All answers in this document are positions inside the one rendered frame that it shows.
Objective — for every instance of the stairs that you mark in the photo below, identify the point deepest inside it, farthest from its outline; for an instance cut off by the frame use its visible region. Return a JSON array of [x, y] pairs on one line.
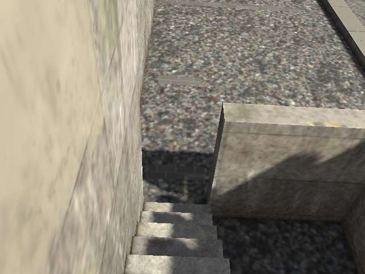
[[176, 238]]

